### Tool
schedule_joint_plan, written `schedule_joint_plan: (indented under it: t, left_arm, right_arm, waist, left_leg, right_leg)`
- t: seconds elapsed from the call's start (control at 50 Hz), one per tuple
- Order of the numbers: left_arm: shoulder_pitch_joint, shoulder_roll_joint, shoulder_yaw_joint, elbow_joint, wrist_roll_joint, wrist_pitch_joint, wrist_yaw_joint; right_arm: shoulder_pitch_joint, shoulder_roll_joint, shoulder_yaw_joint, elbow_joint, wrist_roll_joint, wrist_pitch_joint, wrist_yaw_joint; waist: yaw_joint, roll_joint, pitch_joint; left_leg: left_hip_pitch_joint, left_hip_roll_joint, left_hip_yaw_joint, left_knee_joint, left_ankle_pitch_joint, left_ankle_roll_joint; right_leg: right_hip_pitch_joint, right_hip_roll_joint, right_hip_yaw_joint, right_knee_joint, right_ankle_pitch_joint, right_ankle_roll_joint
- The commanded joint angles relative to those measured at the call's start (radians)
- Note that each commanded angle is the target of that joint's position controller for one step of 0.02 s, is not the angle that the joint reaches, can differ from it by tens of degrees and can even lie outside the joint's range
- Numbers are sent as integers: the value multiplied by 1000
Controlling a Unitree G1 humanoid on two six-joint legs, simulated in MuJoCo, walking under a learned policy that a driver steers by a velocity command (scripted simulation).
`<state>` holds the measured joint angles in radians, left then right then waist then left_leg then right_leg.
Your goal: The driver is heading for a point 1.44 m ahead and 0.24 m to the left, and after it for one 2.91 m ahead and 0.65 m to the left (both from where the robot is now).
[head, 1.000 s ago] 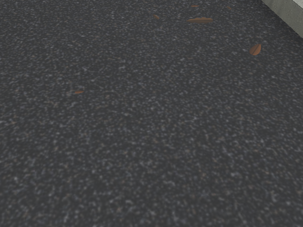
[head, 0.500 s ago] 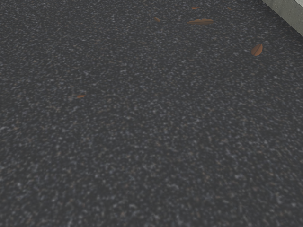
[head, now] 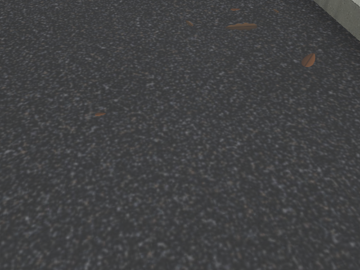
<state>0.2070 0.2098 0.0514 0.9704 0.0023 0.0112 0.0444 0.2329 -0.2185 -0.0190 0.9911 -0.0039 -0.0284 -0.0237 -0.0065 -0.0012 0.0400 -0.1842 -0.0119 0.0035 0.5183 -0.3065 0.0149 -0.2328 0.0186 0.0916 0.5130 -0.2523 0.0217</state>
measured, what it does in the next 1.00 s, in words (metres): walks ahead: left foot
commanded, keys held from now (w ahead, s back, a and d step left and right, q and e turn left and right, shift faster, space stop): w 1.00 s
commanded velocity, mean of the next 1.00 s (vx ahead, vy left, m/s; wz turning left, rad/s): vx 0.38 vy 0.00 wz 0.00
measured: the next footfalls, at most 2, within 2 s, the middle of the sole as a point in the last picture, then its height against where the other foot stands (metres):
left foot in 0.76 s outside the picture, level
right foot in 1.32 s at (219, 204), level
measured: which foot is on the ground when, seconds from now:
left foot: down 0.00-0.28, up 0.30-0.74, down 0.76-1.00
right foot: down 0.00-0.76, up 0.78-1.00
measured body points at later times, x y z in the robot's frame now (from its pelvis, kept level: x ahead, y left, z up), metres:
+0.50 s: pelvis +0.12 -0.05 +0.01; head +0.13 -0.07 +0.46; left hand +0.08 +0.19 -0.13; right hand +0.25 -0.32 -0.12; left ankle +0.18 +0.11 -0.66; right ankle +0.05 -0.14 -0.74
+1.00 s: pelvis +0.41 +0.02 +0.01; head +0.43 +0.02 +0.46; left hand +0.51 +0.29 -0.12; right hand +0.45 -0.25 -0.12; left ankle +0.43 +0.09 -0.74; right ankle +0.45 -0.16 -0.65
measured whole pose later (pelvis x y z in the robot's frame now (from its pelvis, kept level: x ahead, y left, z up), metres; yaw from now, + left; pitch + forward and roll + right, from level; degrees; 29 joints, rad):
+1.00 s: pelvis +0.41 +0.02 +0.01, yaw +0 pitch +0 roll +1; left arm 0.20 0.27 0.06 0.93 -0.02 -0.09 0.02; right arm 0.29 -0.24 -0.05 0.96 -0.01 -0.10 0.04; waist -0.03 -0.04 0.02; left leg -0.18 -0.08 0.07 0.30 -0.14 0.09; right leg -0.61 -0.13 0.04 1.09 -0.22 -0.04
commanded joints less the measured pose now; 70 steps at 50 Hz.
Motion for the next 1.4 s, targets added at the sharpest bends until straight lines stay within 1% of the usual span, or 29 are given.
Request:
schedule_joint_plan:
  t: [0.02,0.08,0.14,0.2,0.26,0.28,0.3,0.32,0.34,0.4,0.46,0.56,0.66,0.72,0.76,0.78,0.8,0.82,0.86,0.92,1.0,1.2,1.26,1.3,1.32,1.34,1.36,1.38,1.4]
  left_arm:
    - [25,89,15,-3,-1,-8,5]
    - [-11,95,16,-9,-16,-24,2]
    - [-84,85,13,-43,-31,-72,-21]
    - [-62,89,15,-30,-37,-98,-38]
    - [128,82,31,68,-30,-100,-43]
    - [217,98,41,92,-31,-96,-41]
    - [340,174,57,107,-28,-97,-31]
    - [400,247,62,115,-15,-108,-47]
    - [302,192,39,93,-9,-125,-53]
    - [132,130,9,31,-9,-134,-66]
    - [202,106,-6,52,-2,-118,-54]
    - [241,154,-3,50,-1,-107,-27]
    - [289,162,7,72,-21,-101,-22]
    - [253,196,22,60,-13,-85,-22]
    - [225,185,17,43,1,-69,-23]
    - [319,87,-11,20,9,-78,-34]
    - [380,7,-37,40,-3,-105,-44]
    - [262,121,-7,14,-37,-128,-49]
    - [117,166,7,-31,-44,-145,-37]
    - [167,102,12,-24,-24,-109,-28]
    - [43,115,18,-78,-9,-89,-22]
    - [-293,94,-5,-194,-21,-117,-69]
    - [-277,128,3,-211,-23,-125,-86]
    - [-86,188,35,-160,-21,-128,-83]
    - [106,248,59,-108,-13,-127,-74]
    - [248,351,87,-80,4,-119,-68]
    - [261,282,64,-72,-6,-113,-69]
    - [180,223,44,-83,-14,-114,-67]
    - [88,190,33,-107,-12,-113,-64]
  right_arm:
    - [46,-98,-18,-12,1,-7,-4]
    - [98,-175,-43,-6,22,-1,-14]
    - [104,-218,-62,-12,19,-29,-15]
    - [57,-198,-63,-34,35,-40,-3]
    - [34,-192,-61,-40,44,-28,4]
    - [17,-156,-49,-48,37,-32,6]
    - [-8,-76,-26,-74,17,-39,15]
    - [-9,-62,-27,-115,35,-59,11]
    - [-28,-119,-38,-124,57,-74,13]
    - [-39,-147,-51,-114,37,-89,26]
    - [-58,-114,-50,-115,23,-74,40]
    - [-270,-65,-26,-201,24,-68,45]
    - [-369,-87,-22,-252,34,-73,68]
    - [-274,-142,-46,-241,32,-79,74]
    - [34,-219,-88,-155,35,-71,60]
    - [187,-307,-109,-123,7,-67,52]
    - [224,-286,-98,-103,8,-65,60]
    - [159,-210,-76,-104,17,-70,60]
    - [-26,-157,-57,-137,11,-80,61]
    - [-74,-106,-43,-126,-5,-92,72]
    - [4,-158,-52,-88,-1,-93,48]
    - [197,-189,-56,-18,20,-56,20]
    - [189,-207,-66,-14,21,-38,14]
    - [145,-210,-66,-29,18,-27,14]
    - [142,-180,-51,-47,8,-27,13]
    - [258,-68,-16,-64,2,-47,26]
    - [248,-75,-13,-49,15,-74,30]
    - [149,-178,-41,-78,45,-92,35]
    - [76,-188,-43,-99,54,-100,32]
  waist:
    - [0,12,-31]
    - [-32,125,60]
    - [-42,163,151]
    - [-11,127,103]
    - [74,98,14]
    - [114,46,-10]
    - [150,-193,-59]
    - [138,-332,-67]
    - [95,-175,10]
    - [30,-69,67]
    - [34,-84,47]
    - [76,-69,84]
    - [71,-76,115]
    - [-6,-110,15]
    - [-156,-114,-178]
    - [-137,74,-349]
    - [-106,254,-484]
    - [-114,186,-333]
    - [-52,37,-112]
    - [33,68,-66]
    - [24,46,6]
    - [-78,39,54]
    - [-40,64,26]
    - [70,85,-95]
    - [143,58,-232]
    - [119,-159,-402]
    - [128,-228,-464]
    - [123,-176,-309]
    - [95,-114,-200]
  left_leg:
    - [-62,41,-46,-140,-20,23]
    - [-60,160,-246,-268,-510,133]
    - [-47,372,-514,-398,-485,252]
    - [4,301,-351,-361,-263,189]
    - [-180,169,-160,-220,-144,136]
    - [-251,129,-108,-86,-68,106]
    - [-383,39,15,290,-78,34]
    - [-587,-49,-14,536,-259,25]
    - [-671,33,-96,681,-221,49]
    - [-669,133,-83,626,54,73]
    - [-606,140,-26,528,160,30]
    - [-523,95,32,187,336,-13]
    - [-476,71,20,26,362,29]
    - [-315,19,47,14,268,77]
    - [111,4,46,32,251,134]
    - [527,258,-321,35,136,257]
    - [657,408,-751,-171,-95,346]
    - [545,365,-711,-238,-160,286]
    - [200,309,-436,-293,38,231]
    - [-18,228,-250,-372,169,218]
    - [-44,221,-170,-429,241,238]
    - [194,234,-73,-369,333,185]
    - [291,276,-85,-281,492,162]
    - [273,228,-40,-59,801,129]
    - [120,177,-3,183,716,98]
    - [-310,19,49,595,309,18]
    - [-481,-51,-89,768,-257,16]
    - [-578,17,-125,838,-224,38]
    - [-579,75,-91,806,-129,48]
  right_leg:
    - [59,-12,1,-60,80,-30]
    - [-148,49,-93,110,-271,-45]
    - [-318,-51,-66,337,-210,-68]
    - [-249,-77,-87,180,-209,-91]
    - [179,29,-195,-27,45,-59]
    - [291,-7,-127,-60,18,-72]
    - [399,-228,202,-203,-101,-148]
    - [445,-404,611,-351,-272,-298]
    - [374,-425,614,-358,-371,-313]
    - [278,-304,304,-379,-120,-215]
    - [250,-231,119,-389,177,-197]
    - [162,-195,1,-433,277,-199]
    - [268,-254,-25,-414,327,-191]
    - [361,-276,-46,-254,708,-160]
    - [230,-208,-95,128,850,-113]
    - [-144,-94,-123,515,464,-66]
    - [-351,53,-2,761,-305,-46]
    - [-461,-5,57,864,-291,-70]
    - [-446,-110,-4,801,-94,-89]
    - [-304,-174,-5,688,-4,-84]
    - [-429,-197,-24,510,124,-41]
    - [-452,-111,-86,23,346,-44]
    - [-398,-86,-93,-20,223,-82]
    - [-116,-22,-146,-47,197,-126]
    - [186,-93,-73,0,227,-178]
    - [622,-361,370,-21,95,-341]
    - [690,-430,652,-182,9,-382]
    - [574,-389,517,-203,-28,-321]
    - [415,-351,370,-226,32,-285]
Velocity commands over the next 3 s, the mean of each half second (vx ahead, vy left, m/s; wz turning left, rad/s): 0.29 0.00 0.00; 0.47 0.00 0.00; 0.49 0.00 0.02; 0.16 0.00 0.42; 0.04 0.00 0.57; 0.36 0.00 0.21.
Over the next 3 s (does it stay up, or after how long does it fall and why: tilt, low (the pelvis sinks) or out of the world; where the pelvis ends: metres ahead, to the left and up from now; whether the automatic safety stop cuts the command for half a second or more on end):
stays up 1.00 0.07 0.01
